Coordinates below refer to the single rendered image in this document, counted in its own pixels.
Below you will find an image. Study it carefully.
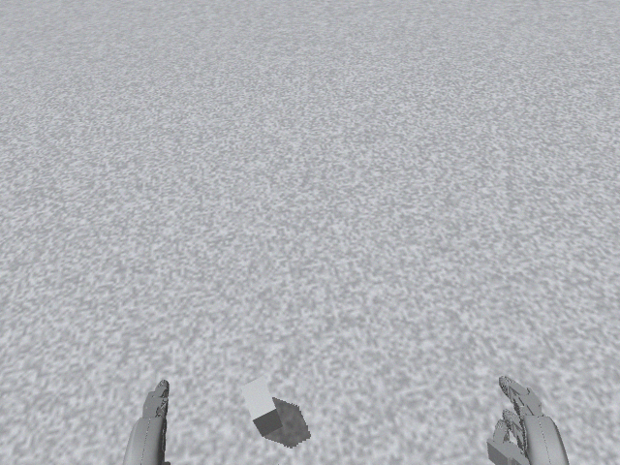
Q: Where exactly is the left robot hand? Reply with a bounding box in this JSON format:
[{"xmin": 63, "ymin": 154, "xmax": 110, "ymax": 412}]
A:
[{"xmin": 123, "ymin": 380, "xmax": 171, "ymax": 465}]

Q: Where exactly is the carton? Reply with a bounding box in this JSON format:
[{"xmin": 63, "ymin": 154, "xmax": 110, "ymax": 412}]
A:
[{"xmin": 241, "ymin": 376, "xmax": 283, "ymax": 437}]

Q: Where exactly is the right robot hand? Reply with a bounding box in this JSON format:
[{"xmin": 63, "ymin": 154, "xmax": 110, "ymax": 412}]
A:
[{"xmin": 487, "ymin": 376, "xmax": 570, "ymax": 465}]

